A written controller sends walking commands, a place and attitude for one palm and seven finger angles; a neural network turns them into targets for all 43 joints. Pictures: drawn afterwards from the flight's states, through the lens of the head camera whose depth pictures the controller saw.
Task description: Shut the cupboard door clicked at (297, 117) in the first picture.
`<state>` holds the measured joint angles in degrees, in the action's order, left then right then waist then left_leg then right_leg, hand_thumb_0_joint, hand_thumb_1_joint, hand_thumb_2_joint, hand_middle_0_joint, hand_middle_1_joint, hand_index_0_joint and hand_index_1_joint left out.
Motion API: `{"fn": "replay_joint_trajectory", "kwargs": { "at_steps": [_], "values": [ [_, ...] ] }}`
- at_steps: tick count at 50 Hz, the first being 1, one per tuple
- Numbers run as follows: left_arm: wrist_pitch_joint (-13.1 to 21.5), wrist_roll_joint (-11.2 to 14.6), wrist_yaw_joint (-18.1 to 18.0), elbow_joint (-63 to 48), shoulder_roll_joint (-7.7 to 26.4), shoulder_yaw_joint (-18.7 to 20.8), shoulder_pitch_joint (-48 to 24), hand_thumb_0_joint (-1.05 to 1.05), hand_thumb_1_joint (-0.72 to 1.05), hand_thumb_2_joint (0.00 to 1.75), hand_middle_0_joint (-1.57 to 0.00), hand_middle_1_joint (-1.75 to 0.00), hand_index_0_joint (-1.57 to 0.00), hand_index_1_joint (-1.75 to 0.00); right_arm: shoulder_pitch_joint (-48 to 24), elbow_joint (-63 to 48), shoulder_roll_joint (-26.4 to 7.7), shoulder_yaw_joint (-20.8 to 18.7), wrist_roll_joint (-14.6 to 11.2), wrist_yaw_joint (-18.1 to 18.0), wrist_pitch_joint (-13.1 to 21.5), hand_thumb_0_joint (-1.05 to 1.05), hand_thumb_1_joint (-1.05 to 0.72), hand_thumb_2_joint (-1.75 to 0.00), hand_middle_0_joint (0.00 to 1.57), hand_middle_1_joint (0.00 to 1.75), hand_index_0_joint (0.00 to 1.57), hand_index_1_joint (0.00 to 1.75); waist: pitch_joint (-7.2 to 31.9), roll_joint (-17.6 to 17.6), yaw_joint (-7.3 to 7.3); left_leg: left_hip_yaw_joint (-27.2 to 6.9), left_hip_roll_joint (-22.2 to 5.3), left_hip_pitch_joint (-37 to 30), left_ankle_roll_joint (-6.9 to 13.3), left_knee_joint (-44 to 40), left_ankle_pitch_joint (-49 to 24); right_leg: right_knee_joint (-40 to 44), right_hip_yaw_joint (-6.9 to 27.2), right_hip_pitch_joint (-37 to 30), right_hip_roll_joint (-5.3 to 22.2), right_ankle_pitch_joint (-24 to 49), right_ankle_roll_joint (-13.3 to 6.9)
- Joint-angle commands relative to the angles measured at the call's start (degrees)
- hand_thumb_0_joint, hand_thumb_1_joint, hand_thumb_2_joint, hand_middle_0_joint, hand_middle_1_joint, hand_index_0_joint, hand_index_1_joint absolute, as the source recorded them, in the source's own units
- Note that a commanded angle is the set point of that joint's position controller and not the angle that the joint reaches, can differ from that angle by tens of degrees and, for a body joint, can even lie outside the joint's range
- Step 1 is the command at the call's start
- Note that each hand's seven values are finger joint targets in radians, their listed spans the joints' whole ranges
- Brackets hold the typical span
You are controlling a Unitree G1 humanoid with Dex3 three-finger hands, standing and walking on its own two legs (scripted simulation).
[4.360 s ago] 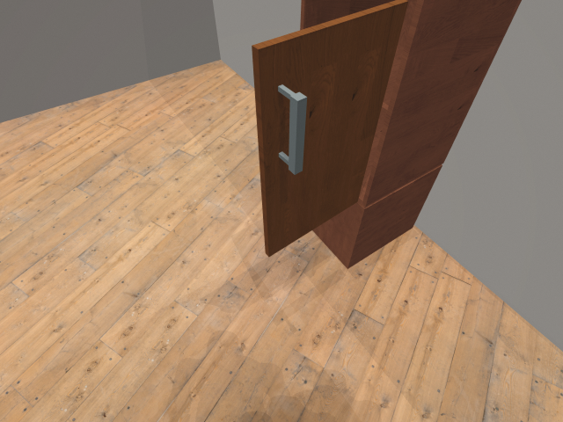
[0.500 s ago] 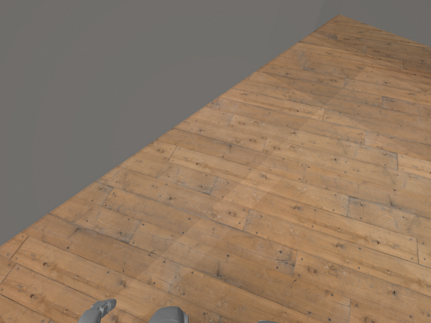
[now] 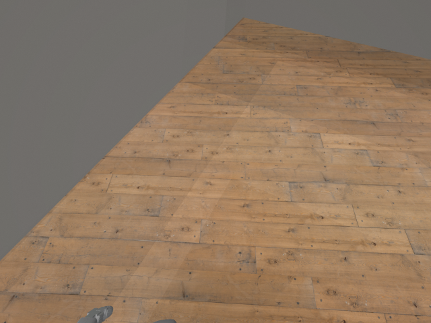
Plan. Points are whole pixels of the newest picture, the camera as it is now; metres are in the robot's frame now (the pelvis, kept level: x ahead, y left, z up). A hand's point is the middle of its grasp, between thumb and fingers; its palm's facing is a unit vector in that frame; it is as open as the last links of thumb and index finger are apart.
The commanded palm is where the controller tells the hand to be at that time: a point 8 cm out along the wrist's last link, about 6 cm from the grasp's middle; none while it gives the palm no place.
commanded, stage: walk around to get in front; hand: left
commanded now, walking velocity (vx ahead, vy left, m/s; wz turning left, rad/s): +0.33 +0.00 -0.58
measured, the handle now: out of the picture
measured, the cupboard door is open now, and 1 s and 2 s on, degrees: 93 93 93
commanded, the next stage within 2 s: walk to a spot facing it in 1.00 s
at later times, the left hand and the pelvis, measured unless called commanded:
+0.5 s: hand (166, 236) +0.32 +0.15 -0.14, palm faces -0.30 -0.94 -0.17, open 7.4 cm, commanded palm none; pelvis +0.17 -0.01 +0.02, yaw -17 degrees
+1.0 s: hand (205, 193) +0.46 +0.07 -0.17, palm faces -0.34 -0.92 -0.19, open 7.2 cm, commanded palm none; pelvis +0.38 -0.11 +0.00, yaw -24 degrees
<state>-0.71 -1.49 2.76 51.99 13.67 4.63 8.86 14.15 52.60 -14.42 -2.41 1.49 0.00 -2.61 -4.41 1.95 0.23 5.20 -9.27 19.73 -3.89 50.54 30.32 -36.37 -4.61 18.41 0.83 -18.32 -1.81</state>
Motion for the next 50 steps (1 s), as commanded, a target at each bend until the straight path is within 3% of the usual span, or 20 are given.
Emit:
{"fn": "replay_joint_trajectory", "kwargs": {
  "at_steps": [1,9,11,12,13,14,17,21,26,28,29,30,31,32,37,46,47,48,49,50],
  "values": [
    [1.86,0.12,-2.58,-1.95,10.98,2.32,5.05,0.0,0.9,0.9,-0.2,-0.3,-0.2,-0.3,-10.4,-8.6,-6.6,-2.21,-0.12,0.44,3.07,0.0,-0.9,-0.9,0.2,0.3,0.2,0.3,0.78,-13.63,2.73,-5.85,1.01,21.68,-0.15,12.67,-4.62,25.06,28.93,-10.89,16.94,-13.35,-10.57],
    [2.89,0.1,-1.49,0.65,10.94,2.35,5.65,0.0,0.9,0.9,-0.2,-0.3,-0.2,-0.3,-7.04,-6.45,-2.81,-1.59,-0.4,0.9,4.89,0.0,-0.9,-0.9,0.2,0.3,0.2,0.3,3.2,-10.22,1.09,0.0,7.24,2.86,0.02,-13.75,-12.97,19.88,20.79,-8.14,10.34,0.9,-8.52],
    [2.8,0.35,-1.47,0.35,9.38,2.2,3.02,0.0,0.9,0.9,-0.2,-0.3,-0.2,-0.3,-0.66,-4.04,-4.52,-1.79,-0.35,-0.02,5.89,0.0,-0.9,-0.9,0.2,0.3,0.2,0.3,4.39,-6.77,-2.74,0.08,6.98,-11.66,0.56,-23.88,-17.33,13.3,18.83,-0.08,7.6,0.9,-5.87],
    [2.76,0.42,-1.05,-0.42,6.32,1.51,2.79,0.0,0.9,0.9,-0.2,-0.3,-0.2,-0.3,5.68,-1.98,-8.02,-2.64,-0.09,-0.82,6.32,0.0,-0.9,-0.9,0.2,0.3,0.2,0.3,6.99,2.41,-5.47,-6.95,1.38,-22.83,2.58,-27.81,-11.06,2.63,15.01,8.32,2.62,-0.79,-3.27],
    [2.66,0.96,-0.55,-1.92,2.22,0.6,3.04,0.0,0.9,0.9,-0.2,-0.3,-0.2,-0.3,14.34,-0.37,-14.95,-4.06,1.44,-1.43,6.76,0.0,-0.9,-0.9,0.2,0.3,0.2,0.3,10.77,19.44,-8.87,-29.44,-16.57,-30.7,9.35,-35.08,-0.62,-18.03,4.32,20.24,-5.08,-14.44,0.35],
    [3.1,0.51,-0.24,-4.46,3.92,0.88,-1.85,0.0,0.9,0.9,-0.2,-0.3,-0.2,-0.3,16.59,-0.27,-14.89,-3.6,1.26,-1.99,6.18,0.0,-0.9,-0.9,0.2,0.3,0.2,0.3,7.98,11.01,-9.31,-36.57,-22.14,-26.58,14.27,-39.3,3.15,-27.98,7.15,23.61,-1.51,-15.75,0.0],
    [2.93,-0.53,0.83,-2.39,2.47,0.87,-3.16,0.0,0.9,0.9,-0.2,-0.3,-0.2,-0.3,6.94,-1.91,-7.45,-1.64,0.97,-1.4,6.92,0.0,-0.9,-0.9,0.2,0.3,0.2,0.3,-0.55,7.72,-3.59,-21.34,-14.86,-13.77,10.96,-39.92,-7.21,-35.25,6.88,25.03,4.77,-2.51,0.76],
    [1.6,-0.25,1.54,-2.09,-0.61,-0.48,-4.1,0.0,0.9,0.9,-0.2,-0.3,-0.2,-0.3,9.38,0.75,-5.78,-1.12,0.7,-1.52,7.51,0.0,-0.9,-0.9,0.2,0.3,0.2,0.3,4.56,9.02,-2.65,-1.82,-9.06,-17.55,8.39,-35.93,-31.57,-20.14,2.0,18.34,4.56,1.6,1.87],
    [1.44,-0.32,1.32,-3.13,0.01,-0.44,-8.64,0.0,0.9,0.9,-0.2,-0.3,-0.2,-0.3,10.08,2.09,-6.26,-1.52,1.05,-0.78,6.29,0.0,-0.9,-0.9,0.2,0.3,0.2,0.3,1.69,6.71,-3.07,2.0,-10.11,-11.3,8.34,-36.31,-24.22,-4.01,-2.78,6.32,2.14,3.13,1.18],
    [1.82,-0.46,1.05,-1.67,1.39,0.1,-4.36,0.0,0.9,0.9,-0.2,-0.3,-0.2,-0.3,8.83,2.59,-6.46,-1.35,0.94,-0.63,5.81,0.0,-0.9,-0.9,0.2,0.3,0.2,0.3,3.21,5.01,0.09,4.03,-8.79,-9.27,6.9,-29.5,-28.55,1.82,-4.93,-3.9,-0.27,4.52,0.11],
    [2.28,-0.51,0.6,0.84,3.57,0.8,3.39,0.0,0.9,0.9,-0.2,-0.3,-0.2,-0.3,7.81,2.48,-5.97,-1.16,0.51,-0.47,5.76,0.0,-0.9,-0.9,0.2,0.3,0.2,0.3,6.46,0.96,3.92,6.65,-5.98,-4.5,5.2,-18.83,-33.45,4.74,-4.05,-16.44,-1.14,4.48,-1.51],
    [3.14,-0.8,-0.36,3.84,9.31,2.38,13.52,0.0,0.9,0.9,-0.2,-0.3,-0.2,-0.3,6.41,1.4,-3.49,-0.5,-0.57,0.09,6.02,0.0,-0.9,-0.9,0.2,0.3,0.2,0.3,12.23,-9.93,8.79,10.84,-1.32,9.64,2.63,-0.89,-27.81,9.36,11.26,-33.77,10.25,-4.17,-6.44],
    [3.22,0.29,-1.36,5.5,15.28,3.84,20.24,0.0,0.9,0.9,-0.2,-0.3,-0.2,-0.3,3.59,-1.73,-1.18,-0.21,-1.26,0.04,6.2,0.0,-0.9,-0.9,0.2,0.3,0.2,0.3,15.3,-21.66,10.55,7.17,5.55,22.71,0.68,17.17,5.68,19.41,35.38,-39.22,25.59,-0.33,-13.07],
    [2.55,1.2,-2.22,5.19,15.08,3.56,17.27,0.0,0.9,0.9,-0.2,-0.3,-0.2,-0.3,-0.18,-2.03,-3.0,-0.88,-0.87,-0.07,5.88,0.0,-0.9,-0.9,0.2,0.3,0.2,0.3,9.69,-11.18,9.57,-1.07,2.31,25.74,1.42,22.77,4.34,22.16,35.62,-31.68,26.69,-2.2,-15.45],
    [3.85,0.1,-2.83,2.4,5.25,0.49,1.4,0.0,0.9,0.9,-0.2,-0.3,-0.2,-0.3,5.65,3.6,0.66,-1.12,0.23,0.53,3.78,0.0,-0.9,-0.9,0.2,0.3,0.2,0.3,2.61,-11.09,-1.7,-1.18,-0.82,8.66,0.45,6.39,-10.12,25.04,10.63,-4.35,14.9,3.32,-8.65],
    [4.78,0.64,-2.08,6.58,5.76,0.76,5.55,0.0,0.9,0.9,-0.2,-0.3,-0.2,-0.3,2.38,2.53,-0.69,-1.47,0.32,1.25,6.05,0.0,-0.9,-0.9,0.2,0.3,0.2,0.3,1.58,-3.71,-2.86,2.78,4.26,-5.58,1.65,-21.54,-20.95,17.75,8.68,-6.09,11.35,4.85,-6.11],
    [4.67,0.54,-1.99,6.36,4.36,0.51,5.75,0.0,0.9,0.9,-0.2,-0.3,-0.2,-0.3,7.42,4.26,-2.95,-2.11,0.52,0.84,6.44,0.0,-0.9,-0.9,0.2,0.3,0.2,0.3,3.54,1.9,-4.92,-0.78,2.69,-15.03,3.4,-24.18,-18.82,7.67,6.65,-0.51,8.06,7.42,-4.48],
    [4.66,0.84,-1.68,5.06,1.29,-0.02,6.85,0.0,0.9,0.9,-0.2,-0.3,-0.2,-0.3,15.63,6.28,-8.42,-3.27,1.44,0.12,6.92,0.0,-0.9,-0.9,0.2,0.3,0.2,0.3,8.66,12.44,-7.82,-16.71,-9.08,-25.93,8.83,-28.57,-13.94,-9.37,0.7,9.39,1.81,2.07,-1.56],
    [4.92,0.78,-1.47,2.85,0.33,-0.8,4.47,0.0,0.9,0.9,-0.2,-0.3,-0.2,-0.3,21.44,7.21,-11.64,-3.74,1.6,-0.51,6.43,0.0,-0.9,-0.9,0.2,0.3,0.2,0.3,10.5,15.28,-9.56,-32.01,-19.37,-29.62,14.67,-35.94,-11.26,-26.57,0.23,17.88,-3.0,-13.84,-0.32],
    [4.88,0.16,-1.59,2.35,1.37,-0.51,0.84,0.0,0.9,0.9,-0.2,-0.3,-0.2,-0.3,19.17,7.19,-10.23,-3.4,1.3,-0.79,6.07,0.0,-0.9,-0.9,0.2,0.3,0.2,0.3,7.91,10.31,-8.79,-31.93,-19.46,-25.05,15.21,-37.01,-8.79,-35.49,4.89,21.99,0.47,-11.7,-0.87]
  ]
}}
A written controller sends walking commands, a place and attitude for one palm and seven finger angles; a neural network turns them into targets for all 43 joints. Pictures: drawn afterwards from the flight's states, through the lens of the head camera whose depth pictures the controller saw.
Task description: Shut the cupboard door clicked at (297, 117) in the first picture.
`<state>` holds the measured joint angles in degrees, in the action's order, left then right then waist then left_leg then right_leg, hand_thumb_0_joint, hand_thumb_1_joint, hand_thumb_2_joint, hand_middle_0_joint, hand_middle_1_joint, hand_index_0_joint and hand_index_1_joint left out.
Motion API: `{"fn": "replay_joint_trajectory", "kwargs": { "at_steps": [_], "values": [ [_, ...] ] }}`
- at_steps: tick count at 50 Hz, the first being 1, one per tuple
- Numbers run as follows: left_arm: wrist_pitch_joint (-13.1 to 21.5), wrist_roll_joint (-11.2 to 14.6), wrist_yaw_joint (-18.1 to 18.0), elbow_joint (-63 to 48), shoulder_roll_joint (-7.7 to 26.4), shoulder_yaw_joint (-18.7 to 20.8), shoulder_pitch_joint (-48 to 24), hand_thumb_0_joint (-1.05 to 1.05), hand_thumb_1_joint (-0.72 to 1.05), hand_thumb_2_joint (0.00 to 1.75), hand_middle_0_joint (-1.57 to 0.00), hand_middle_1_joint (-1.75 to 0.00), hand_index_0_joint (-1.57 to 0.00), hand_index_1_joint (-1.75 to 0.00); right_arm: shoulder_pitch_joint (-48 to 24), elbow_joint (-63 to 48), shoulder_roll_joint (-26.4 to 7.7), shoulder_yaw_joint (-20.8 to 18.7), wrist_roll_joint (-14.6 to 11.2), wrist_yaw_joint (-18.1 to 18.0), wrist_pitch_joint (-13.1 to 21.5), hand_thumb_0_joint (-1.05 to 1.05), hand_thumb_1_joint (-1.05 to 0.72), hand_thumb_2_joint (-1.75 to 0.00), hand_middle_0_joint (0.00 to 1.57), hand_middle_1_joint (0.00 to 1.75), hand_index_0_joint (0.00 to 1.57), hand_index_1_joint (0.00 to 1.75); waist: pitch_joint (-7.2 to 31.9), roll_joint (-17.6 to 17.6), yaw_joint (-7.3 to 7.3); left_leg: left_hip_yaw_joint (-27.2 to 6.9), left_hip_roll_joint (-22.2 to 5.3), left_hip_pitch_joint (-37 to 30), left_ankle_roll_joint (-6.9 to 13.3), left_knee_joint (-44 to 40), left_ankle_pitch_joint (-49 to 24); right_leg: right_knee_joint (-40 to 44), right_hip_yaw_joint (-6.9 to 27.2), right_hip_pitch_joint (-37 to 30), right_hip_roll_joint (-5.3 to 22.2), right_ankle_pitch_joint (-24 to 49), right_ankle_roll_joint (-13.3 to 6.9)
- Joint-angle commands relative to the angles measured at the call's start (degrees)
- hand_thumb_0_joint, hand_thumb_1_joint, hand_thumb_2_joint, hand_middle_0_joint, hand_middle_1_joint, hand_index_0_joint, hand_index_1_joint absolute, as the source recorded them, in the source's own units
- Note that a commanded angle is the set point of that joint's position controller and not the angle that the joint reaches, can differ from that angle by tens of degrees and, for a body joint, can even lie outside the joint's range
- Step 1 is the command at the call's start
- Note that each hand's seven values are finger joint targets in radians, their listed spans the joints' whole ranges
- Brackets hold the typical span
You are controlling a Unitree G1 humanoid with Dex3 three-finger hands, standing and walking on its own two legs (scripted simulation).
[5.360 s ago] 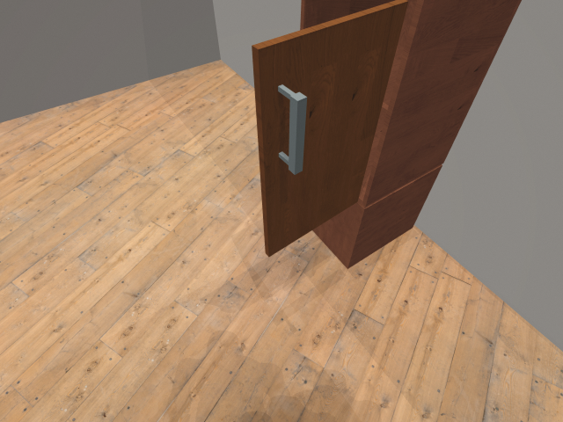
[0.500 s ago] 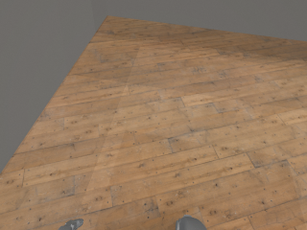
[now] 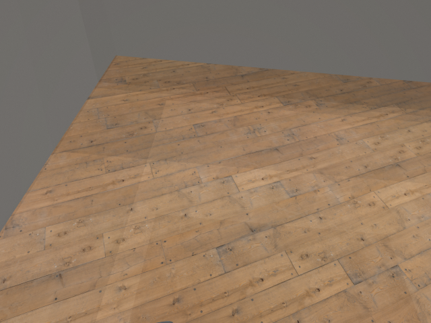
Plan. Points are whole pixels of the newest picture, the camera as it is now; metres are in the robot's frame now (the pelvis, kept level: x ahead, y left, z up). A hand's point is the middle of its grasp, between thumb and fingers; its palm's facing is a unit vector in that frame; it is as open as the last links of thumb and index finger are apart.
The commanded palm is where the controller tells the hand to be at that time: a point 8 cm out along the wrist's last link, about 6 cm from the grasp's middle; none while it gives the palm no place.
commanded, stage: walk to a spot facing it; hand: left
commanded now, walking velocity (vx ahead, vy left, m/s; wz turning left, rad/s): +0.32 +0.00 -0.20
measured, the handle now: out of the picture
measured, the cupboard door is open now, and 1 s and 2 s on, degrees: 93 93 93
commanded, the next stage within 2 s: none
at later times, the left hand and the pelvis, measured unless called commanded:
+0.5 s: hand (148, 280) +0.23 +0.16 -0.16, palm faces +0.22 -0.96 -0.18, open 7.2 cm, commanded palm none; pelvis +0.18 -0.03 +0.01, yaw +12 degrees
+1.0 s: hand (159, 290) +0.21 +0.13 -0.14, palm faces +0.48 -0.83 -0.28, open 7.4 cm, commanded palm none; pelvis +0.25 -0.08 +0.02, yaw +29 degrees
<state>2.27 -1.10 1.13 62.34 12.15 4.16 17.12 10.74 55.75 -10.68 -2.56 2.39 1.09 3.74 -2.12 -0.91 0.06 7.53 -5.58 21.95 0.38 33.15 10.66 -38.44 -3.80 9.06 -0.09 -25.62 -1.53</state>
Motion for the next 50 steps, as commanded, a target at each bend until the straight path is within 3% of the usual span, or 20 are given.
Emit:
{"fn": "replay_joint_trajectory", "kwargs": {
  "at_steps": [1,6,11,12,13,14,16,19,24,25,26,27,28,32,36,39,41,42,45,50],
  "values": [
    [1.83,-0.23,0.23,-7.8,2.56,0.09,-9.17,0.0,0.9,0.9,-0.2,-0.3,-0.2,-0.3,18.34,2.75,-11.45,-2.69,0.15,-1.94,-0.13,0.0,-0.9,-0.9,0.2,0.3,0.2,0.3,1.62,11.9,-6.74,-30.34,-21.63,-20.78,9.92,-20.73,11.4,-36.78,5.24,33.17,4.11,1.15,-0.84],
    [-0.14,-0.28,1.18,-6.12,-0.7,-0.67,-6.66,0.0,0.9,0.9,-0.2,-0.3,-0.2,-0.3,10.02,2.22,-7.24,-1.18,-0.29,-2.09,0.88,0.0,-0.9,-0.9,0.2,0.3,0.2,0.3,-0.47,8.77,-1.38,-6.11,-13.19,-9.19,5.99,-21.12,-6.8,-10.83,1.27,18.21,7.08,6.93,1.73],
    [0.44,-0.42,0.08,-2.96,1.34,-0.44,0.47,0.0,0.9,0.9,-0.2,-0.3,-0.2,-0.3,7.44,3.34,-6.51,-1.04,-1.25,-1.83,-1.11,0.0,-0.9,-0.9,0.2,0.3,0.2,0.3,1.81,4.31,1.92,-3.99,-5.17,-1.45,2.69,-10.76,2.22,9.05,-3.88,-2.06,3.25,16.68,3.2],
    [0.87,-0.53,-0.45,-2.69,4.62,0.2,2.28,0.0,0.9,0.9,-0.2,-0.3,-0.2,-0.3,6.84,2.94,-4.78,-0.7,-1.5,-1.51,-1.42,0.0,-0.9,-0.9,0.2,0.3,0.2,0.3,2.24,-0.86,2.97,-1.73,-1.22,3.8,0.31,-5.77,9.07,13.25,2.87,-6.92,8.9,14.96,1.73],
    [0.82,-0.63,-0.93,-2.23,9.64,1.27,4.49,0.0,0.9,0.9,-0.2,-0.3,-0.2,-0.3,7.03,2.11,-2.36,-0.25,-1.54,-1.09,-1.88,0.0,-0.9,-0.9,0.2,0.3,0.2,0.3,2.5,-9.97,4.1,2.39,3.59,9.71,-2.06,2.98,18.24,18.97,13.2,-9.74,20.03,14.21,-2.16],
    [0.29,-0.35,-1.13,-2.39,12.92,1.83,6.37,0.0,0.9,0.9,-0.2,-0.3,-0.2,-0.3,6.73,0.89,-2.37,-0.54,-1.5,-1.0,-2.6,0.0,-0.9,-0.9,0.2,0.3,0.2,0.3,4.66,-13.12,4.89,1.13,3.83,9.16,-2.2,14.5,26.22,23.77,18.33,-8.67,27.04,12.07,-6.18],
    [0.71,-0.25,-2.23,-2.72,9.06,1.46,3.26,0.0,0.9,0.9,-0.2,-0.3,-0.2,-0.3,3.1,0.59,-3.51,-1.1,-1.8,-1.5,-2.92,0.0,-0.9,-0.9,0.2,0.3,0.2,0.3,3.26,-17.97,4.25,-4.58,0.4,13.89,-2.74,28.93,23.51,21.33,15.93,-8.66,26.93,32.3,-8.41],
    [0.11,-0.66,-2.83,-5.11,6.29,1.22,-2.12,0.0,0.9,0.9,-0.2,-0.3,-0.2,-0.3,3.67,0.9,-0.73,-0.63,-1.88,-0.79,-3.8,0.0,-0.9,-0.9,0.2,0.3,0.2,0.3,3.84,-10.58,1.46,-3.67,-0.85,8.19,-3.29,20.52,19.92,17.0,0.89,-4.8,23.71,42.02,-5.36],
    [-0.79,0.17,-2.41,-7.26,7.55,1.61,-5.48,0.0,0.9,0.9,-0.2,-0.3,-0.2,-0.3,7.57,0.38,-1.93,-0.83,-1.23,0.11,-4.32,0.0,-0.9,-0.9,0.2,0.3,0.2,0.3,3.82,-4.72,-1.47,2.41,2.9,-7.3,-2.84,-3.47,0.39,7.06,-7.9,2.52,19.47,32.13,0.43],
    [-1.2,0.46,-2.19,-8.47,6.42,1.35,-5.94,0.0,0.9,0.9,-0.2,-0.3,-0.2,-0.3,10.54,0.39,-5.81,-1.79,-0.99,-0.02,-4.01,0.0,-0.9,-0.9,0.2,0.3,0.2,0.3,6.18,3.41,-3.26,-3.72,-1.28,-13.91,-0.66,-7.19,-10.87,-1.0,-9.63,7.63,16.49,24.23,3.12],
    [-1.74,1.02,-2.03,-10.82,3.25,0.81,-6.32,0.0,0.9,0.9,-0.2,-0.3,-0.2,-0.3,13.72,-0.25,-12.16,-3.24,-0.39,-0.5,-3.73,0.0,-0.9,-0.9,0.2,0.3,0.2,0.3,7.42,19.88,-4.84,-24.5,-15.99,-19.42,7.7,-11.13,-29.15,-14.0,-9.96,20.54,8.42,-5.9,7.21],
    [-2.3,0.34,-2.41,-13.43,3.78,0.08,-11.03,0.0,0.9,0.9,-0.2,-0.3,-0.2,-0.3,16.04,0.07,-14.76,-3.83,-0.39,-1.18,-4.14,0.0,-0.9,-0.9,0.2,0.3,0.2,0.3,7.73,15.23,-7.0,-29.76,-20.96,-17.71,12.41,-12.11,-28.31,-24.2,-1.96,22.32,6.23,-14.47,6.23],
    [-2.6,0.09,-2.42,-13.75,2.95,0.36,-13.62,0.0,0.9,0.9,-0.2,-0.3,-0.2,-0.3,14.81,-0.06,-14.02,-3.8,-0.32,-1.97,-3.65,0.0,-0.9,-0.9,0.2,0.3,0.2,0.3,6.85,12.72,-6.22,-30.56,-19.16,-17.97,12.59,-11.78,-28.92,-29.01,1.18,26.93,6.07,-11.17,6.02],
    [-3.15,0.41,-1.74,-11.91,3.23,0.52,-10.78,0.0,0.9,0.9,-0.2,-0.3,-0.2,-0.3,4.28,-3.53,-11.75,-3.1,-0.63,-2.44,-3.44,0.0,-0.9,-0.9,0.2,0.3,0.2,0.3,5.1,11.42,-1.76,-17.86,-11.22,-13.1,8.09,-10.52,-27.45,-23.73,2.91,22.46,5.79,-0.68,6.52],
    [-3.33,0.61,-1.65,-12.5,3.34,0.52,-8.67,0.0,0.9,0.9,-0.2,-0.3,-0.2,-0.3,0.71,-5.27,-13.56,-3.88,-0.46,-1.89,-4.5,0.0,-0.9,-0.9,0.2,0.3,0.2,0.3,6.01,10.7,-1.26,-18.7,-9.22,-9.08,7.63,-10.49,-18.07,-7.06,0.63,12.52,2.57,-0.45,5.78],
    [-2.41,0.35,-1.91,-11.85,5.33,1.27,-1.94,0.0,0.9,0.9,-0.2,-0.3,-0.2,-0.3,-3.69,-7.36,-12.85,-4.29,-1.14,-1.39,-5.4,0.0,-0.9,-0.9,0.2,0.3,0.2,0.3,5.43,6.95,2.01,-17.45,-4.38,0.11,3.79,-5.17,-6.24,12.18,0.03,-1.02,2.67,12.09,5.03],
    [-1.78,-0.89,-2.69,-12.65,14.8,2.78,-0.03,0.0,0.9,0.9,-0.2,-0.3,-0.2,-0.3,-5.84,-10.45,-7.48,-3.51,-1.61,-0.36,-5.78,0.0,-0.9,-0.9,0.2,0.3,0.2,0.3,2.79,-19.62,3.99,-5.78,7.88,13.99,-3.07,22.2,25.08,26.3,25.1,-2.63,28.76,14.58,-5.58],
    [-1.72,-0.49,-2.97,-13.48,13.48,2.21,-1.62,0.0,0.9,0.9,-0.2,-0.3,-0.2,-0.3,-5.97,-10.78,-8.74,-3.9,-1.28,-0.2,-6.19,0.0,-0.9,-0.9,0.2,0.3,0.2,0.3,2.8,-13.79,2.97,-9.34,5.29,12.25,-2.47,31.43,23.76,24.74,22.24,2.2,29.19,16.2,-7.84],
    [-1.25,-0.21,-3.01,-14.1,8.0,0.56,-6.22,0.0,0.9,0.9,-0.2,-0.3,-0.2,-0.3,-5.54,-8.16,-7.26,-3.3,-1.31,0.22,-6.93,0.0,-0.9,-0.9,0.2,0.3,0.2,0.3,1.93,-12.3,-0.45,-7.64,2.9,13.42,-4.25,36.97,15.81,17.99,6.44,-0.83,19.84,37.1,-4.89],
    [-0.92,-0.43,-3.04,-12.69,9.89,1.07,-1.26,0.0,0.9,0.9,-0.2,-0.3,-0.2,-0.3,-8.57,-8.55,-4.55,-1.81,-1.75,0.97,-6.71,0.0,-0.9,-0.9,0.2,0.3,0.2,0.3,4.59,-9.61,1.87,-1.64,4.37,7.51,-4.44,17.01,14.25,13.68,-0.59,-8.74,19.4,50.44,-3.82]
  ]
}}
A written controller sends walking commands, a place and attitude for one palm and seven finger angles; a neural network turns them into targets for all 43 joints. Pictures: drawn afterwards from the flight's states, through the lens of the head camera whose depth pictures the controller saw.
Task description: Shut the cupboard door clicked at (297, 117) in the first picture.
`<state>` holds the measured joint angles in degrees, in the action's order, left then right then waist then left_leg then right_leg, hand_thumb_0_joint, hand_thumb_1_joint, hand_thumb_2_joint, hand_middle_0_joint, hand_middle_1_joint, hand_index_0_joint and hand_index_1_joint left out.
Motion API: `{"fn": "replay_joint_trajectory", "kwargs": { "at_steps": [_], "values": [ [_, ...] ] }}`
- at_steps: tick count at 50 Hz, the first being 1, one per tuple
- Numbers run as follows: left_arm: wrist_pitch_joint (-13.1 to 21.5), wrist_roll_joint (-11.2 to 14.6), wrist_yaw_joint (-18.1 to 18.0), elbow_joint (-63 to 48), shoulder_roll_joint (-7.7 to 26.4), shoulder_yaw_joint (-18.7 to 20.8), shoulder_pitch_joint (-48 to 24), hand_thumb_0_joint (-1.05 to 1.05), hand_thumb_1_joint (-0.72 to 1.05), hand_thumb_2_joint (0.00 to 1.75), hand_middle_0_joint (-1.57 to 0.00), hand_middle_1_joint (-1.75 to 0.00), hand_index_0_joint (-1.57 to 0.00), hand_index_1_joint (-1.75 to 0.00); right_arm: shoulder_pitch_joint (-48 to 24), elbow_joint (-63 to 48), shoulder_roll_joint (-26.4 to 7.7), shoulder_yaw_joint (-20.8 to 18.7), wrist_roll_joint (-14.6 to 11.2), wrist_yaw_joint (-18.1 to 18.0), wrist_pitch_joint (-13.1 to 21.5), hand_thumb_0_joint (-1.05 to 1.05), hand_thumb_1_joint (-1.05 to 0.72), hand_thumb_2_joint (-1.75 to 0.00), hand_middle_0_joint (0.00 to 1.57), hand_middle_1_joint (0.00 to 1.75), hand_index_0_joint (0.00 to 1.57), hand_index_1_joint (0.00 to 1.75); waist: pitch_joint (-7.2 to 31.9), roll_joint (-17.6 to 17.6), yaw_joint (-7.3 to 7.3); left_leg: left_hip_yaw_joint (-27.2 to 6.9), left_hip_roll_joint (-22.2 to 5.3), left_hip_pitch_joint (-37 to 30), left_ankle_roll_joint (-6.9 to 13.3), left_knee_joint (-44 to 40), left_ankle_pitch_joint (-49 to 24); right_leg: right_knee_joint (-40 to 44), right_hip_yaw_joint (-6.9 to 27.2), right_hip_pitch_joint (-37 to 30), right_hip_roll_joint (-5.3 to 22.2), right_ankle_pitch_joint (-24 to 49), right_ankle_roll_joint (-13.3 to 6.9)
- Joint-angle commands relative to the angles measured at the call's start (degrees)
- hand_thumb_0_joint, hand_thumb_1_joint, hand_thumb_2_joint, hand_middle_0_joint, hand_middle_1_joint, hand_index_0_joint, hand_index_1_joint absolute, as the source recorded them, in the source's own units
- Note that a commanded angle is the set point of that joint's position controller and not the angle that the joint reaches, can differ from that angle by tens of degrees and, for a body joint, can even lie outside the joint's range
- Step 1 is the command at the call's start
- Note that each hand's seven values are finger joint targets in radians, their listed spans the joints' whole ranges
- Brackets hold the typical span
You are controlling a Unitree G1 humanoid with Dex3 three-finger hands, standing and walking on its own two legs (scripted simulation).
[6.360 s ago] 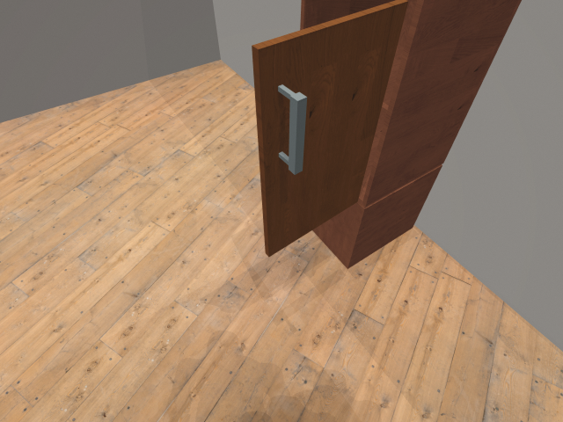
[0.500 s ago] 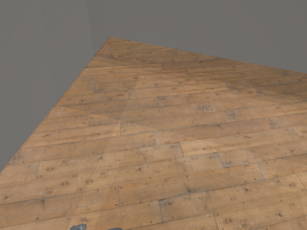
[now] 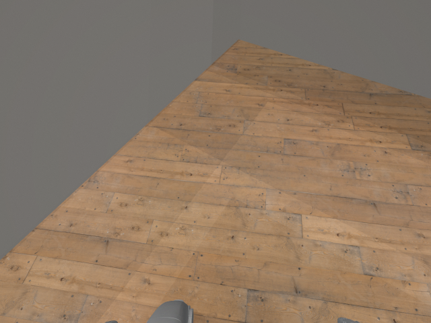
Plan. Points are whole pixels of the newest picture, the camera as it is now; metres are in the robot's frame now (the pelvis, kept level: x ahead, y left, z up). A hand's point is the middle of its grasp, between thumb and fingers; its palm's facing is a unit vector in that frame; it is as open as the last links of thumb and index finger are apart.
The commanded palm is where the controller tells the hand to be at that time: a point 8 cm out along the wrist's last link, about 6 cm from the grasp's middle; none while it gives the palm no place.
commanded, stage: walk to a spot facing it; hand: left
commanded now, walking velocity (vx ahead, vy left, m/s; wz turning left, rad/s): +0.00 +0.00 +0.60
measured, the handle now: out of the picture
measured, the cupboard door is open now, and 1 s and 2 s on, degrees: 93 93 93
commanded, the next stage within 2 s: none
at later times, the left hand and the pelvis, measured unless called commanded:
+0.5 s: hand out of the picture +0.06 +0.21 -0.16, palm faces +0.32 -0.90 -0.29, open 7.4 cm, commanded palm none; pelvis +0.03 -0.03 -0.02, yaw +18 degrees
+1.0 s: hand out of the picture -0.01 +0.19 -0.17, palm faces +0.59 -0.76 -0.26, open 7.4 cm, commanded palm none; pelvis +0.04 -0.04 -0.01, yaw +36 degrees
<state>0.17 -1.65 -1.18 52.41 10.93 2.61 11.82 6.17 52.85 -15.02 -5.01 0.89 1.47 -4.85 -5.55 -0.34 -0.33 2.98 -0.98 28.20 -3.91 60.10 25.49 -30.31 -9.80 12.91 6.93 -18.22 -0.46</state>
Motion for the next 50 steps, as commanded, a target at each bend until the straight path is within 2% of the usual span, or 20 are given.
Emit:
{"fn": "replay_joint_trajectory", "kwargs": {
  "at_steps": [1,3,6,7,8,9,14,21,22,24,26,29,33,36,37,38,39,40,43,50],
  "values": [
    [1.17,0.04,-0.72,-2.47,11.65,2.88,4.62,0.0,0.9,0.9,-0.2,-0.3,-0.2,-0.3,-4.45,-5.95,-0.23,0.86,-0.3,0.59,2.11,0.0,-0.9,-0.9,0.2,0.3,0.2,0.3,8.67,-10.82,2.66,3.62,0.0,0.29,0.13,-13.68,-0.27,4.44,5.23,-14.11,12.9,44.5,-5.05],
    [1.06,-0.01,-0.53,-1.8,12.52,3.33,5.69,0.0,0.9,0.9,-0.2,-0.3,-0.2,-0.3,-5.08,-6.46,-0.17,1.03,-0.37,0.59,2.49,0.0,-0.9,-0.9,0.2,0.3,0.2,0.3,9.09,-11.52,3.3,5.0,0.84,-2.56,0.91,-19.75,-1.06,2.47,4.4,-14.61,13.55,46.29,-4.76],
    [0.92,0.64,-0.07,-2.02,13.1,3.67,3.58,0.0,0.9,0.9,-0.2,-0.3,-0.2,-0.3,0.35,-5.56,-2.78,0.48,0.02,0.21,2.89,0.0,-0.9,-0.9,0.2,0.3,0.2,0.3,10.4,-9.44,-0.48,5.86,1.38,-15.18,2.58,-31.36,-11.68,-5.45,0.29,-7.53,12.87,42.31,-1.19],
    [0.8,0.89,0.15,-2.88,12.17,3.42,2.36,0.0,0.9,0.9,-0.2,-0.3,-0.2,-0.3,4.49,-4.69,-6.04,-0.5,0.34,0.11,3.2,0.0,-0.9,-0.9,0.2,0.3,0.2,0.3,13.06,-2.9,-2.9,0.32,-3.92,-26.04,4.89,-34.6,-24.68,-14.74,-1.65,1.3,10.95,31.79,1.54],
    [0.48,1.39,0.58,-5.47,8.01,2.62,1.5,0.0,0.9,0.9,-0.2,-0.3,-0.2,-0.3,9.32,-4.13,-13.08,-2.31,0.72,-0.37,3.64,0.0,-0.9,-0.9,0.2,0.3,0.2,0.3,15.61,15.93,-5.56,-22.38,-21.49,-35.86,14.73,-35.43,-49.31,-29.39,-2.5,18.43,2.22,-9.82,6.21],
    [-0.41,0.69,-0.02,-7.73,8.25,2.14,-2.15,0.0,0.9,0.9,-0.2,-0.3,-0.2,-0.3,12.48,-2.75,-15.19,-2.67,0.26,-0.66,3.02,0.0,-0.9,-0.9,0.2,0.3,0.2,0.3,14.72,12.56,-6.55,-23.79,-26.31,-32.27,19.51,-36.33,-50.1,-36.75,4.77,21.12,0.56,-21.07,5.52],
    [-1.86,0.74,0.64,-4.5,7.17,2.73,-1.95,0.0,0.9,0.9,-0.2,-0.3,-0.2,-0.3,1.69,-4.86,-9.53,-1.23,0.57,-2.21,3.76,0.0,-0.9,-0.9,0.2,0.3,0.2,0.3,7.77,9.8,-0.88,-14.11,-13.7,-18.07,12.85,-38.77,-32.72,-33.33,9.23,17.29,-0.66,-7.58,5.55],
    [-1.13,0.93,0.64,-4.27,6.59,2.73,2.44,0.0,0.9,0.9,-0.2,-0.3,-0.2,-0.3,-1.21,-5.62,-9.95,-2.09,0.7,-1.61,2.73,0.0,-0.9,-0.9,0.2,0.3,0.2,0.3,7.53,8.99,1.67,-16.84,-9.74,-7.35,10.44,-35.93,-19.61,-5.47,5.68,-0.81,-5.92,-0.73,4.33],
    [-0.56,0.74,0.43,-4.01,8.3,3.19,5.08,0.0,0.9,0.9,-0.2,-0.3,-0.2,-0.3,-2.16,-6.24,-8.98,-2.05,0.28,-1.38,2.64,0.0,-0.9,-0.9,0.2,0.3,0.2,0.3,7.85,5.65,3.23,-15.17,-6.93,-3.27,8.14,-32.23,-15.19,2.63,6.75,-6.77,-4.47,3.73,3.88],
    [0.18,-0.35,-0.46,-4.68,17.02,4.57,6.19,0.0,0.9,0.9,-0.2,-0.3,-0.2,-0.3,-1.95,-8.4,-3.17,-1.25,-0.17,-0.67,2.65,0.0,-0.9,-0.9,0.2,0.3,0.2,0.3,7.66,-19.33,4.79,-2.96,4.45,8.15,1.57,-3.96,10.21,17.31,32.53,-8.63,21.64,3.71,-6.63],
    [0.33,0.19,-0.87,-5.96,13.24,3.47,1.08,0.0,0.9,0.9,-0.2,-0.3,-0.2,-0.3,-1.93,-7.14,-3.81,-1.53,0.18,-0.42,1.99,0.0,-0.9,-0.9,0.2,0.3,0.2,0.3,6.21,-15.11,1.69,-5.8,0.12,7.83,1.64,11.05,5.62,13.71,25.58,-2.92,17.33,10.56,-7.81],
    [0.39,0.06,-0.93,-6.78,9.99,2.43,-2.1,0.0,0.9,0.9,-0.2,-0.3,-0.2,-0.3,-0.26,-5.45,-2.25,-0.62,-0.06,0.26,1.72,0.0,-0.9,-0.9,0.2,0.3,0.2,0.3,6.12,-13.21,-0.02,-1.71,-1.5,3.68,0.01,4.17,1.86,9.03,10.02,-4.19,12.4,27.66,-5.43],
    [0.56,-0.13,-0.7,-4.56,12.91,3.48,2.55,0.0,0.9,0.9,-0.2,-0.3,-0.2,-0.3,-2.42,-5.88,-0.23,0.48,-0.47,0.65,2.47,0.0,-0.9,-0.9,0.2,0.3,0.2,0.3,7.57,-10.54,2.73,3.25,0.26,-2.07,0.38,-15.39,1.3,3.95,6.6,-10.07,13.49,37.03,-5.07],
    [0.25,0.56,-0.19,-4.07,13.54,3.96,1.87,0.0,0.9,0.9,-0.2,-0.3,-0.2,-0.3,2.29,-5.01,-2.31,0.17,-0.25,0.46,3.01,0.0,-0.9,-0.9,0.2,0.3,0.2,0.3,9.17,-8.84,0.16,4.25,1.28,-12.81,1.59,-30.28,-9.95,-3.35,2.97,-5.87,12.45,32.06,-1.29],
    [0.03,0.87,0.09,-4.58,12.25,3.7,1.31,0.0,0.9,0.9,-0.2,-0.3,-0.2,-0.3,5.37,-4.49,-5.12,-0.64,0.0,0.44,3.38,0.0,-0.9,-0.9,0.2,0.3,0.2,0.3,11.37,-2.05,-1.73,-0.37,-2.31,-21.88,3.28,-35.27,-20.42,-11.27,0.91,1.07,10.7,24.79,1.46],
    [-0.41,1.39,0.48,-7.03,8.17,3.0,0.91,0.0,0.9,0.9,-0.2,-0.3,-0.2,-0.3,10.29,-4.15,-12.27,-2.41,0.61,-0.06,3.87,0.0,-0.9,-0.9,0.2,0.3,0.2,0.3,13.69,16.54,-4.3,-23.06,-18.96,-30.93,11.98,-36.72,-42.26,-25.15,-1.25,17.21,2.21,-8.49,6.24],
    [-1.04,0.81,0.16,-9.21,7.47,2.09,-3.76,0.0,0.9,0.9,-0.2,-0.3,-0.2,-0.3,13.94,-2.75,-15.17,-3.01,0.55,-0.65,3.27,0.0,-0.9,-0.9,0.2,0.3,0.2,0.3,13.07,15.67,-6.47,-27.54,-25.12,-27.89,18.14,-38.65,-43.11,-34.13,4.99,20.67,0.21,-21.56,5.69],
    [-1.49,0.62,0.0,-9.27,7.44,2.3,-6.77,0.0,0.9,0.9,-0.2,-0.3,-0.2,-0.3,13.17,-2.78,-13.81,-2.95,0.72,-1.36,3.51,0.0,-0.9,-0.9,0.2,0.3,0.2,0.3,11.53,10.9,-6.2,-27.96,-22.67,-24.2,17.86,-39.84,-32.99,-37.92,8.21,22.68,0.22,-17.49,5.25],
    [-1.77,0.68,0.63,-6.19,7.04,2.71,-5.29,0.0,0.9,0.9,-0.2,-0.3,-0.2,-0.3,4.48,-4.47,-9.41,-1.51,0.9,-2.17,3.81,0.0,-0.9,-0.9,0.2,0.3,0.2,0.3,6.43,12.18,-1.87,-18.53,-14.26,-15.1,12.9,-40.59,-25.06,-34.91,10.1,18.93,-0.05,-7.97,5.09],
    [-1.4,1.11,0.67,-5.17,5.96,2.48,-0.65,0.0,0.9,0.9,-0.2,-0.3,-0.2,-0.3,2.01,-5.13,-10.08,-2.13,0.94,-1.82,2.9,0.0,-0.9,-0.9,0.2,0.3,0.2,0.3,8.36,10.11,-0.26,-19.39,-10.58,-11.34,11.72,-38.06,-21.93,-10.36,6.68,3.83,-5.93,-5.21,3.86]
  ]
}}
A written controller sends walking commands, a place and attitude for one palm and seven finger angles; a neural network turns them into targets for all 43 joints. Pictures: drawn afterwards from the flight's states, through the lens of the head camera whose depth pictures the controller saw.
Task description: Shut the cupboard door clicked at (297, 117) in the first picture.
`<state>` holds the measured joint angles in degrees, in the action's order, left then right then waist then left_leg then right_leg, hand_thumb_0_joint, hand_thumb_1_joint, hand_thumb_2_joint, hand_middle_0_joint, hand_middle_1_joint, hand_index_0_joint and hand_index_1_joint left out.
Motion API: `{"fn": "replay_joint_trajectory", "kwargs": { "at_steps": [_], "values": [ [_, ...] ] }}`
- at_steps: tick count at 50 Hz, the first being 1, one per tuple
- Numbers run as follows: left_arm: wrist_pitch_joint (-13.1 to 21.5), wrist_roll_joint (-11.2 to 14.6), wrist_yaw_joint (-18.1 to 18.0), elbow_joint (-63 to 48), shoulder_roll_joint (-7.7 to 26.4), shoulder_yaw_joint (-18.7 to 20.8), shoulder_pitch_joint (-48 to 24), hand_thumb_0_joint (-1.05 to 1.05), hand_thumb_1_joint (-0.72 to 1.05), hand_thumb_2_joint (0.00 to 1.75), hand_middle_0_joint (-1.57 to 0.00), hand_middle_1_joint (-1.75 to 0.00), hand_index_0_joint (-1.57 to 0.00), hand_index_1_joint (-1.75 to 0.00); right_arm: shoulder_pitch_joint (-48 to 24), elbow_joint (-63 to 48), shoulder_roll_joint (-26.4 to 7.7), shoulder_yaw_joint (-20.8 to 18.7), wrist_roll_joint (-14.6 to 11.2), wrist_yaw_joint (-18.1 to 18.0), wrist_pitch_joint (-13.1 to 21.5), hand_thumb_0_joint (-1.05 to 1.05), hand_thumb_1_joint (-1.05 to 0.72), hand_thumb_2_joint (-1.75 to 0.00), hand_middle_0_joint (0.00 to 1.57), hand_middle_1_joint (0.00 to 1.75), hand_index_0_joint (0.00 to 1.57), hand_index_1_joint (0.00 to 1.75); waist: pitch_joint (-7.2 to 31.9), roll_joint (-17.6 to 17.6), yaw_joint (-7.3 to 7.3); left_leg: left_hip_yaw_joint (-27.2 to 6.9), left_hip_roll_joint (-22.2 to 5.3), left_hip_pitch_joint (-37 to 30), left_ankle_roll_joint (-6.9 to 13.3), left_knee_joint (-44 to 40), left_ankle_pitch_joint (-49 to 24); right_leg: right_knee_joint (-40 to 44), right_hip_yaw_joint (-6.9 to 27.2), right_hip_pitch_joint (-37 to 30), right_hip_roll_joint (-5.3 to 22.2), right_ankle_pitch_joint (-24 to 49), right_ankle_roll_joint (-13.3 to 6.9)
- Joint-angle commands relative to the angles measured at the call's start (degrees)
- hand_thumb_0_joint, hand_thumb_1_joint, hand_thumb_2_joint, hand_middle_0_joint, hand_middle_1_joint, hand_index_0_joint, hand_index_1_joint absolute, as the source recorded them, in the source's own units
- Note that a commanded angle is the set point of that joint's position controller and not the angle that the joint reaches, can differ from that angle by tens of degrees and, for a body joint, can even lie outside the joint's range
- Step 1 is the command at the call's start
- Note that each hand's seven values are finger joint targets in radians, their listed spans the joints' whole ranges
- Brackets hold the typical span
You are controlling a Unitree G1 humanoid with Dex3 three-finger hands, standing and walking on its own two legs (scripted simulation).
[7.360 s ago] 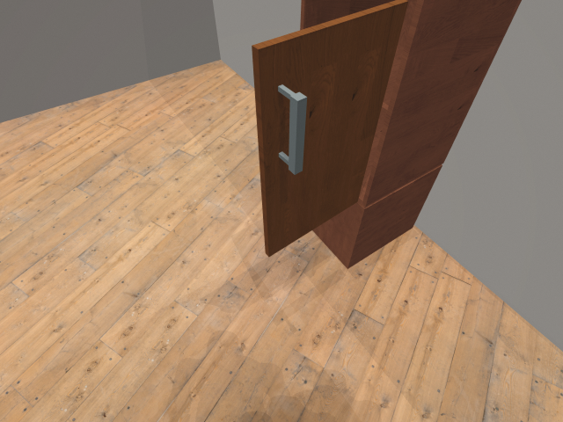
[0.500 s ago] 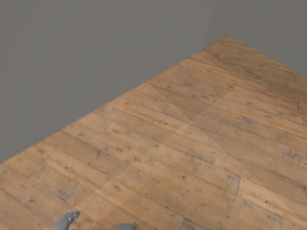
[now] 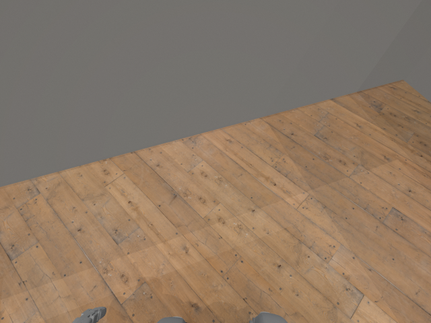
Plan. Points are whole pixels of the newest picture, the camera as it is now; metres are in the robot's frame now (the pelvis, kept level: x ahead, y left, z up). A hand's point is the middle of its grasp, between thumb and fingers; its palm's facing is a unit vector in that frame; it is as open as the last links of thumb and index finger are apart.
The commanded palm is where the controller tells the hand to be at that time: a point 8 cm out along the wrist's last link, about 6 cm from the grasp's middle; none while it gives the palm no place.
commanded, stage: walk to a spot facing it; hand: left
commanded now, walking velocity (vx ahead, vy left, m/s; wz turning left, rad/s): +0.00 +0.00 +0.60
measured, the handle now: out of the picture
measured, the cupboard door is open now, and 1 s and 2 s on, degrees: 93 93 93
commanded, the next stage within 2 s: none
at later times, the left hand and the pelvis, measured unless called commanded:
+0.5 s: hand out of the picture +0.00 +0.20 -0.18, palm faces +0.36 -0.90 -0.24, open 7.4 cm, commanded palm none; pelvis +0.02 -0.01 -0.01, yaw +20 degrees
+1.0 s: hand out of the picture -0.01 +0.14 -0.15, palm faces +0.61 -0.76 -0.23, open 7.4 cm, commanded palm none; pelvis +0.05 -0.05 +0.01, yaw +39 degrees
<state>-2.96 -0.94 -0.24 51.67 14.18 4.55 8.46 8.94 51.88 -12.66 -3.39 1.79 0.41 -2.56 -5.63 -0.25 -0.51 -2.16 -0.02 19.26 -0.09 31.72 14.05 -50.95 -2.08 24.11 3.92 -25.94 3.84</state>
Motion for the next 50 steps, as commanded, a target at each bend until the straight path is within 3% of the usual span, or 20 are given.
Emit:
{"fn": "replay_joint_trajectory", "kwargs": {
  "at_steps": [1,2,4,5,7,9,15,18,19,20,21,25,32,35,36,37,38,40,43,50],
  "values": [
    [2.05,0.39,-0.39,-4.03,3.08,0.78,4.69,0.0,0.9,0.9,-0.2,-0.3,-0.2,-0.3,-1.84,-4.51,-12.02,-3.81,-0.18,-0.67,0.46,0.0,-0.9,-0.9,0.2,0.3,0.2,0.3,8.52,9.6,0.98,-13.91,-10.27,-0.17,6.84,-7.99,-9.82,16.22,-1.49,-11.55,-3.24,6.41,-0.62],
    [2.57,0.25,-0.62,-3.72,4.7,1.13,7.39,0.0,0.9,0.9,-0.2,-0.3,-0.2,-0.3,-2.93,-5.16,-11.16,-3.68,-0.59,-0.46,0.37,0.0,-0.9,-0.9,0.2,0.3,0.2,0.3,9.19,7.11,2.57,-12.5,-7.85,3.44,4.74,-4.7,-6.55,24.51,-0.46,-17.66,-1.9,10.97,-1.01],
    [3.27,-1.03,-1.47,-4.06,13.06,2.66,8.66,0.0,0.9,0.9,-0.2,-0.3,-0.2,-0.3,-3.88,-7.56,-5.41,-2.9,-1.13,0.3,0.37,0.0,-0.9,-0.9,0.2,0.3,0.2,0.3,7.18,-18.17,4.4,1.46,4.51,17.46,-2.4,20.94,19.67,38.21,23.8,-21.31,23.42,10.69,-11.09],
    [3.54,-0.51,-1.76,-4.6,11.16,1.84,6.77,0.0,0.9,0.9,-0.2,-0.3,-0.2,-0.3,-3.4,-6.67,-7.82,-3.32,-0.54,0.47,0.0,0.0,-0.9,-0.9,0.2,0.3,0.2,0.3,6.59,-14.75,3.06,-1.91,0.96,15.96,-1.68,32.46,18.87,37.37,21.24,-15.47,24.08,12.62,-13.3],
    [3.28,-0.35,-1.99,-5.7,7.26,0.89,1.0,0.0,0.9,0.9,-0.2,-0.3,-0.2,-0.3,-2.78,-4.94,-6.59,-3.31,-0.69,0.86,-0.81,0.0,-0.9,-0.9,0.2,0.3,0.2,0.3,4.57,-12.94,-0.06,-0.57,-1.6,15.77,-2.74,39.43,13.26,33.41,10.55,-13.69,17.81,24.02,-11.64],
    [3.7,-0.46,-1.86,-5.49,6.24,0.38,1.46,0.0,0.9,0.9,-0.2,-0.3,-0.2,-0.3,-3.31,-4.57,-4.7,-2.37,-0.89,1.32,-0.83,0.0,-0.9,-0.9,0.2,0.3,0.2,0.3,4.97,-12.5,-0.12,2.7,-1.88,14.0,-3.8,33.22,11.92,30.16,1.62,-16.47,14.94,36.98,-10.13],
    [3.73,-0.7,-1.49,-2.51,10.01,1.6,8.18,0.0,0.9,0.9,-0.2,-0.3,-0.2,-0.3,-7.26,-5.32,-2.74,-0.96,-1.3,1.77,0.01,0.0,-0.9,-0.9,0.2,0.3,0.2,0.3,7.72,-11.8,3.49,9.09,0.08,6.44,-3.0,10.64,11.28,23.96,-2.74,-23.73,16.62,48.95,-9.12],
    [3.63,-0.06,-1.01,-2.65,10.25,2.03,6.34,0.0,0.9,0.9,-0.2,-0.3,-0.2,-0.3,-1.6,-4.29,-5.21,-1.53,-0.98,1.49,0.73,0.0,-0.9,-0.9,0.2,0.3,0.2,0.3,9.95,-8.79,-0.29,9.74,0.93,-6.0,-1.49,-3.62,-0.53,14.61,-6.98,-18.34,15.49,45.4,-5.15],
    [3.42,0.37,-0.71,-3.75,8.9,1.88,5.62,0.0,0.9,0.9,-0.2,-0.3,-0.2,-0.3,2.73,-3.31,-9.19,-2.62,-0.58,1.22,1.18,0.0,-0.9,-0.9,0.2,0.3,0.2,0.3,13.06,-0.11,-2.8,2.31,-5.64,-17.25,1.69,-6.25,-14.49,4.76,-9.16,-8.3,13.03,34.43,-2.02],
    [3.18,0.73,-0.28,-6.43,4.35,0.64,3.9,0.0,0.9,0.9,-0.2,-0.3,-0.2,-0.3,7.72,-2.75,-16.04,-4.42,-0.25,0.75,1.5,0.0,-0.9,-0.9,0.2,0.3,0.2,0.3,14.95,18.45,-5.51,-20.5,-22.76,-25.97,11.58,-7.74,-40.06,-9.85,-9.23,8.58,4.27,-8.08,2.21],
    [2.34,0.0,-0.88,-8.36,5.06,0.29,0.49,0.0,0.9,0.9,-0.2,-0.3,-0.2,-0.3,10.83,-1.53,-17.71,-4.55,-0.56,0.39,0.93,0.0,-0.9,-0.9,0.2,0.3,0.2,0.3,15.32,11.87,-6.42,-20.6,-26.21,-22.79,15.41,-7.83,-36.26,-16.24,-1.78,9.87,3.64,-13.74,0.91],
    [1.35,0.02,-0.37,-5.09,4.21,0.73,-0.4,0.0,0.9,0.9,-0.2,-0.3,-0.2,-0.3,0.69,-3.72,-11.76,-2.88,-0.25,-1.26,1.55,0.0,-0.9,-0.9,0.2,0.3,0.2,0.3,7.85,11.16,-1.38,-11.95,-14.85,-9.76,9.44,-10.92,-21.21,-15.33,2.22,7.85,3.12,-0.12,1.03],
    [1.52,0.15,-0.21,-5.26,3.29,0.49,0.8,0.0,0.9,0.9,-0.2,-0.3,-0.2,-0.3,-0.67,-3.75,-12.44,-3.41,0.07,-0.76,0.9,0.0,-0.9,-0.9,0.2,0.3,0.2,0.3,7.35,10.38,-0.54,-13.57,-11.85,-4.59,8.38,-10.5,-13.21,5.38,-0.38,-3.45,-1.71,0.57,0.06],
    [2.39,0.31,-0.55,-4.1,4.52,1.1,6.38,0.0,0.9,0.9,-0.2,-0.3,-0.2,-0.3,-3.59,-4.96,-11.45,-3.62,-0.53,-0.58,0.43,0.0,-0.9,-0.9,0.2,0.3,0.2,0.3,8.19,7.61,2.7,-13.42,-8.16,3.62,5.23,-5.02,-8.46,22.82,-0.79,-17.31,-2.27,10.69,-0.58],
    [3.04,-0.39,-1.11,-4.07,8.48,2.01,8.65,0.0,0.9,0.9,-0.2,-0.3,-0.2,-0.3,-3.37,-5.84,-8.27,-3.32,-1.06,-0.21,0.35,0.0,-0.9,-0.9,0.2,0.3,0.2,0.3,8.57,-3.63,4.0,-8.77,-2.55,12.19,1.71,3.8,2.25,32.52,9.03,-24.49,7.13,7.45,-3.12],
    [3.33,-1.04,-1.46,-4.49,13.35,2.76,8.73,0.0,0.9,0.9,-0.2,-0.3,-0.2,-0.3,-3.78,-7.2,-5.46,-2.9,-1.24,0.23,0.38,0.0,-0.9,-0.9,0.2,0.3,0.2,0.3,7.44,-18.37,4.77,1.12,4.83,17.25,-2.5,19.09,19.02,38.15,23.68,-23.1,22.35,9.49,-9.94],
    [3.23,-0.47,-1.65,-5.03,12.43,2.04,6.99,0.0,0.9,0.9,-0.2,-0.3,-0.2,-0.3,-3.89,-6.81,-7.54,-3.33,-0.61,0.45,0.0,0.0,-0.9,-0.9,0.2,0.3,0.2,0.3,6.55,-14.72,3.83,-1.66,1.38,15.32,-1.7,31.3,20.03,37.78,21.93,-15.71,24.58,9.94,-13.1],
    [3.4,-0.23,-1.78,-5.96,7.65,0.79,1.46,0.0,0.9,0.9,-0.2,-0.3,-0.2,-0.3,-3.35,-4.61,-6.8,-3.35,-0.49,0.85,-0.68,0.0,-0.9,-0.9,0.2,0.3,0.2,0.3,3.59,-13.5,0.47,-1.04,-1.22,15.97,-2.62,39.96,13.15,34.21,12.15,-13.22,17.41,20.31,-11.32],
    [3.73,-0.48,-1.86,-6.07,6.66,0.43,1.43,0.0,0.9,0.9,-0.2,-0.3,-0.2,-0.3,-2.73,-3.81,-4.39,-2.3,-0.99,1.49,-0.88,0.0,-0.9,-0.9,0.2,0.3,0.2,0.3,6.1,-11.94,0.12,3.24,-1.76,11.96,-3.94,30.84,11.68,30.74,1.26,-16.71,14.94,34.18,-9.89],
    [4.4,-0.77,-0.75,-1.44,10.47,2.1,8.53,0.0,0.9,0.9,-0.2,-0.3,-0.2,-0.3,-6.82,-5.2,-3.07,-1.06,-1.04,2.17,0.64,0.0,-0.9,-0.9,0.2,0.3,0.2,0.3,6.71,-11.94,3.75,9.27,-1.08,5.75,-2.53,8.98,12.59,29.82,0.12,-22.1,18.94,25.95,-9.31]
  ]
}}
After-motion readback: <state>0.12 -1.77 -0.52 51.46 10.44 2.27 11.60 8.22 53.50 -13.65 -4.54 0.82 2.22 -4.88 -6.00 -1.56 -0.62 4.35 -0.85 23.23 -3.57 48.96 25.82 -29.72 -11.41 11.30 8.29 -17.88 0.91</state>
